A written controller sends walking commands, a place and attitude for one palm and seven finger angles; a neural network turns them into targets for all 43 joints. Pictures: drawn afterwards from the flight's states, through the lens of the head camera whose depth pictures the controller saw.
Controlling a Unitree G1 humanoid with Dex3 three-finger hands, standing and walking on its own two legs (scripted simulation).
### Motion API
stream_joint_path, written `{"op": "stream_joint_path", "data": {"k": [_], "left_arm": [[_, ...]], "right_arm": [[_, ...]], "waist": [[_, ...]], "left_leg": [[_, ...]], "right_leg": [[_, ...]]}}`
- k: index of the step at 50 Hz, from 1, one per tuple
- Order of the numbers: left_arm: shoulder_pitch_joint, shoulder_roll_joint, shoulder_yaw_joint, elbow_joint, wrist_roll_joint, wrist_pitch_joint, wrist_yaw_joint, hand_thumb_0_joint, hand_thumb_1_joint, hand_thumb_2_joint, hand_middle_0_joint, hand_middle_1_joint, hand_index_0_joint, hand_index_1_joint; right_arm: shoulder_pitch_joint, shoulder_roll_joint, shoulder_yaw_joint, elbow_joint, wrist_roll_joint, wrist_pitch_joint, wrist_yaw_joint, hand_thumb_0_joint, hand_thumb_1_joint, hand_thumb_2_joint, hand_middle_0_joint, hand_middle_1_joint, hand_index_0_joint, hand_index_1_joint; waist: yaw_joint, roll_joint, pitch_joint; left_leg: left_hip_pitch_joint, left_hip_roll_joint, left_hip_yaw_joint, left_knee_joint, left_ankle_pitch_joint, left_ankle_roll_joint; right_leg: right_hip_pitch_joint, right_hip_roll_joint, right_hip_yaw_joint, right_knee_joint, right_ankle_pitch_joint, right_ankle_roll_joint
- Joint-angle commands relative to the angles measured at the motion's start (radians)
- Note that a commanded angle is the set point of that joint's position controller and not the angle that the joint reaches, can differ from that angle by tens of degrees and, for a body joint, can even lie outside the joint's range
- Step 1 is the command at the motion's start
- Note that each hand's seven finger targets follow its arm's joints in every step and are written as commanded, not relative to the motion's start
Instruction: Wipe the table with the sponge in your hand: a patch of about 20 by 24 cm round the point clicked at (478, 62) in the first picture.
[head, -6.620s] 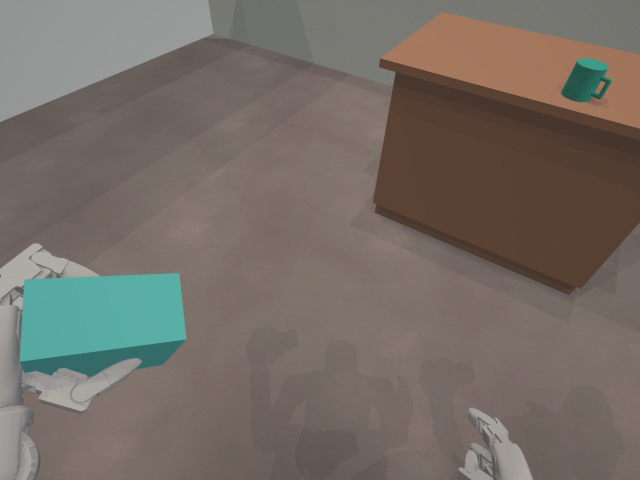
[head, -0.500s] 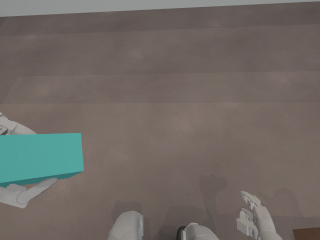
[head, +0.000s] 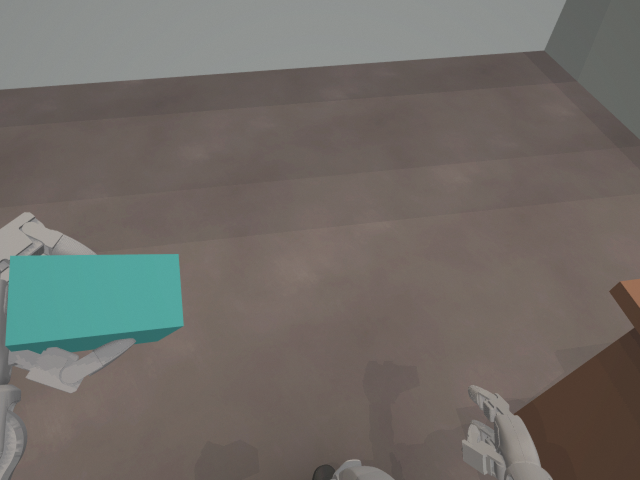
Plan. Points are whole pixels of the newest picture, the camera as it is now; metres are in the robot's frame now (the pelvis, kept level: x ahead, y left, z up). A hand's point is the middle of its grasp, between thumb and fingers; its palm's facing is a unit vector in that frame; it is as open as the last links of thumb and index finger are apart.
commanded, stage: turn to face it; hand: left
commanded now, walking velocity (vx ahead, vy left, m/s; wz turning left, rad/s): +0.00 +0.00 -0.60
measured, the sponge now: (122, 305) +0.24 +0.21 +0.16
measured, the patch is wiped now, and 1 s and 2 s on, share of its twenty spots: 0.00 0.00 0.00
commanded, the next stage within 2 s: none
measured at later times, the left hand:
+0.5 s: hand (257, 319) +0.22 +0.08 +0.19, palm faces +0.05 -0.83 -0.55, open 10.2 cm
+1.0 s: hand (469, 402) +0.17 -0.09 +0.18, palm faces -0.25 -0.78 -0.57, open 10.2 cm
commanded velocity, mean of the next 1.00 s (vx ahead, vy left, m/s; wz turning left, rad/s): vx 0.00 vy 0.00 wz -0.60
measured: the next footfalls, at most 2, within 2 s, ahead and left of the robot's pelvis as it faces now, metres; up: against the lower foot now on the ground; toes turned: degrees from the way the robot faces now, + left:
right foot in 0.20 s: +0.05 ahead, -0.16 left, +0.00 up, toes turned -14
left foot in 0.54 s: +0.00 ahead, +0.05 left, +0.00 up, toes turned -16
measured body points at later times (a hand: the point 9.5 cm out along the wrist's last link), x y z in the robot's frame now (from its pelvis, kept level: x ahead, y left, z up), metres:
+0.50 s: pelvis -0.06 -0.07 +0.00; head -0.01 -0.09 +0.44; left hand +0.21 +0.12 +0.22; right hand +0.00 -0.37 -0.09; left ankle -0.04 +0.06 -0.72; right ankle +0.01 -0.15 -0.73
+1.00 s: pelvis -0.15 -0.12 +0.00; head -0.11 -0.19 +0.44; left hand +0.18 -0.05 +0.21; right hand -0.15 -0.41 -0.12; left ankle -0.07 +0.02 -0.65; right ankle -0.14 -0.20 -0.73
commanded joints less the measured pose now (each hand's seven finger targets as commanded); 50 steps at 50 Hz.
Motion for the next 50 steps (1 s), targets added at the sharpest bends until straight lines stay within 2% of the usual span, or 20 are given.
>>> {"op": "stream_joint_path", "data": {"k": [1,4,8,9,10,11,14,20,25,26,28,29,32,37,39,41,42,44,46,50], "left_arm": [[0.009,0.149,0.132,-0.204,-0.007,-0.062,-0.002,0.000,0.100,1.300,-1.200,-1.600,-1.200,-1.600],[-0.052,0.111,0.069,-0.256,-0.008,-0.062,0.017,0.000,0.100,1.300,-1.200,-1.600,-1.200,-1.600],[-0.143,0.156,0.088,-0.234,0.007,-0.053,0.029,0.000,0.100,1.300,-1.200,-1.600,-1.200,-1.600],[-0.147,0.174,0.091,-0.208,0.019,-0.047,0.032,0.000,0.100,1.300,-1.200,-1.600,-1.200,-1.600],[-0.130,0.239,0.164,-0.214,0.011,-0.062,0.047,0.000,0.100,1.300,-1.200,-1.600,-1.200,-1.600],[-0.087,0.266,0.217,-0.216,-0.012,-0.063,0.054,0.000,0.100,1.300,-1.200,-1.600,-1.200,-1.600],[0.103,0.261,0.267,-0.325,-0.041,-0.083,0.054,0.000,0.100,1.300,-1.200,-1.600,-1.200,-1.600],[0.201,0.205,0.257,-0.278,-0.044,-0.080,0.053,0.000,0.100,1.300,-1.200,-1.600,-1.200,-1.600],[0.116,0.177,0.185,-0.255,-0.031,-0.074,0.042,0.000,0.100,1.300,-1.200,-1.600,-1.200,-1.600],[0.083,0.174,0.171,-0.271,-0.030,-0.080,0.035,0.000,0.100,1.300,-1.200,-1.600,-1.200,-1.600],[0.045,0.188,0.182,-0.276,-0.006,-0.086,0.032,0.000,0.100,1.300,-1.200,-1.600,-1.200,-1.600],[-0.006,0.197,0.172,-0.289,0.007,-0.084,0.031,0.000,0.100,1.300,-1.200,-1.600,-1.200,-1.600],[-0.018,0.106,0.062,-0.250,0.003,-0.067,0.024,0.000,0.100,1.300,-1.200,-1.600,-1.200,-1.600],[-0.119,0.133,0.058,-0.251,0.008,-0.055,0.033,0.000,0.100,1.300,-1.200,-1.600,-1.200,-1.600],[-0.098,0.169,0.095,-0.212,0.014,-0.049,0.034,0.000,0.100,1.300,-1.200,-1.600,-1.200,-1.600],[-0.030,0.251,0.199,-0.209,-0.015,-0.058,0.050,0.000,0.100,1.300,-1.200,-1.600,-1.200,-1.600],[0.004,0.264,0.214,-0.263,-0.036,-0.055,0.047,0.000,0.100,1.300,-1.200,-1.600,-1.200,-1.600],[0.136,0.243,0.248,-0.282,-0.047,-0.069,0.046,0.000,0.100,1.300,-1.200,-1.600,-1.200,-1.600],[0.168,0.209,0.239,-0.285,-0.048,-0.081,0.047,0.000,0.100,1.300,-1.200,-1.600,-1.200,-1.600],[0.183,0.201,0.230,-0.243,-0.051,-0.072,0.051,0.000,0.100,1.300,-1.200,-1.600,-1.200,-1.600]], "right_arm": [[-0.069,-0.102,-0.052,-0.153,0.017,-0.078,-0.009,0.000,-0.900,-0.900,0.200,0.300,0.200,0.300],[-0.013,-0.123,-0.041,-0.126,0.034,-0.115,-0.013,0.000,-0.900,-0.900,0.200,0.300,0.200,0.300],[0.026,-0.147,-0.051,-0.106,0.030,-0.176,-0.014,0.000,-0.900,-0.900,0.200,0.300,0.200,0.300],[0.020,-0.130,-0.049,-0.104,0.032,-0.180,-0.013,0.000,-0.900,-0.900,0.200,0.300,0.200,0.300],[-0.022,-0.097,-0.033,-0.124,0.029,-0.184,-0.017,0.000,-0.900,-0.900,0.200,0.300,0.200,0.300],[-0.043,-0.108,-0.043,-0.126,0.029,-0.177,-0.021,0.000,-0.900,-0.900,0.200,0.300,0.200,0.300],[-0.079,-0.081,-0.014,-0.100,0.014,-0.115,-0.003,0.000,-0.900,-0.900,0.200,0.300,0.200,0.300],[-0.070,-0.097,-0.031,-0.109,0.015,-0.080,0.001,0.000,-0.900,-0.900,0.200,0.300,0.200,0.300],[-0.026,-0.117,-0.031,-0.109,0.019,-0.077,-0.010,0.000,-0.900,-0.900,0.200,0.300,0.200,0.300],[-0.022,-0.136,-0.040,-0.120,0.015,-0.083,-0.018,0.000,-0.900,-0.900,0.200,0.300,0.200,0.300],[-0.060,-0.135,-0.039,-0.131,0.013,-0.099,-0.033,0.000,-0.900,-0.900,0.200,0.300,0.200,0.300],[-0.067,-0.108,-0.041,-0.134,0.012,-0.105,-0.039,0.000,-0.900,-0.900,0.200,0.300,0.200,0.300],[-0.019,-0.131,-0.046,-0.117,0.030,-0.125,-0.022,0.000,-0.900,-0.900,0.200,0.300,0.200,0.300],[0.019,-0.150,-0.043,-0.118,0.021,-0.171,-0.011,0.000,-0.900,-0.900,0.200,0.300,0.200,0.300],[0.023,-0.140,-0.042,-0.121,0.024,-0.173,-0.006,0.000,-0.900,-0.900,0.200,0.300,0.200,0.300],[-0.030,-0.100,-0.034,-0.155,0.032,-0.163,-0.010,0.000,-0.900,-0.900,0.200,0.300,0.200,0.300],[-0.066,-0.096,-0.038,-0.152,0.027,-0.146,-0.012,0.000,-0.900,-0.900,0.200,0.300,0.200,0.300],[-0.073,-0.064,-0.003,-0.123,0.013,-0.100,-0.001,0.000,-0.900,-0.900,0.200,0.300,0.200,0.300],[-0.084,-0.060,-0.005,-0.114,0.011,-0.072,0.002,0.000,-0.900,-0.900,0.200,0.300,0.200,0.300],[-0.091,-0.088,-0.026,-0.107,0.011,-0.056,-0.013,0.000,-0.900,-0.900,0.200,0.300,0.200,0.300]], "waist": [[0.001,0.281,0.003],[-0.013,0.255,0.029],[-0.019,0.199,-0.077],[-0.020,0.067,-0.094],[-0.001,-0.195,-0.112],[0.012,-0.279,-0.186],[0.002,0.006,-0.239],[-0.003,-0.104,-0.196],[-0.026,-0.013,-0.170],[-0.026,0.051,-0.146],[-0.006,0.360,-0.101],[-0.008,0.330,-0.071],[-0.013,0.250,-0.001],[-0.029,0.310,-0.045],[-0.020,0.198,-0.074],[0.008,-0.261,-0.152],[0.010,-0.206,-0.159],[-0.002,-0.007,-0.224],[-0.018,-0.028,-0.232],[-0.015,-0.050,-0.214]], "left_leg": [[-0.132,0.427,-0.116,-0.194,-0.002,0.187],[-0.038,0.355,0.042,-0.089,0.250,0.082],[-0.014,0.281,0.084,0.228,0.377,0.004],[-0.100,0.219,0.099,0.412,0.238,-0.029],[-0.335,0.089,0.072,0.638,-0.246,-0.069],[-0.337,0.072,-0.073,0.762,-0.365,-0.078],[-0.324,0.074,-0.142,0.746,-0.230,-0.081],[-0.161,0.026,-0.069,0.368,-0.214,-0.070],[0.081,0.035,-0.060,-0.007,-0.107,-0.023],[0.119,0.122,-0.140,-0.098,-0.154,0.022],[0.024,0.432,-0.346,-0.230,-0.103,0.164],[-0.092,0.463,-0.343,-0.222,-0.059,0.191],[-0.024,0.372,-0.068,-0.095,0.269,0.121],[0.014,0.321,0.042,0.064,0.432,0.028],[-0.070,0.273,0.065,0.269,0.298,-0.012],[-0.361,0.051,0.009,0.675,-0.338,-0.086],[-0.343,0.071,-0.124,0.774,-0.319,-0.081],[-0.406,0.080,-0.151,0.790,-0.214,-0.088],[-0.387,0.068,-0.119,0.732,-0.162,-0.096],[-0.313,0.048,-0.106,0.554,-0.152,-0.089]], "right_leg": [[-0.068,-0.187,-0.010,0.673,-0.241,0.054],[0.018,-0.214,-0.133,0.276,-0.233,0.061],[0.358,-0.142,-0.238,-0.123,0.011,0.059],[0.438,-0.238,-0.108,-0.195,0.179,0.004],[0.554,-0.436,0.234,-0.213,0.653,-0.116],[0.470,-0.531,0.404,-0.254,0.595,-0.161],[0.454,-0.461,0.307,-0.232,0.231,-0.185],[0.291,-0.401,0.314,-0.326,0.009,-0.176],[0.141,-0.315,0.308,-0.293,-0.095,-0.093],[0.064,-0.253,0.277,-0.209,-0.150,-0.056],[-0.035,-0.126,0.013,0.317,-0.262,0.022],[0.003,-0.161,-0.009,0.527,-0.255,0.037],[-0.041,-0.212,-0.093,0.428,-0.265,0.053],[0.234,-0.163,-0.228,-0.006,-0.141,0.055],[0.387,-0.217,-0.162,-0.173,0.065,0.014],[0.498,-0.499,0.380,-0.247,0.709,-0.161],[0.429,-0.523,0.412,-0.278,0.570,-0.158],[0.549,-0.466,0.305,-0.194,0.517,-0.190],[0.534,-0.424,0.224,-0.212,0.502,-0.168],[0.467,-0.406,0.265,-0.264,0.405,-0.177]]}}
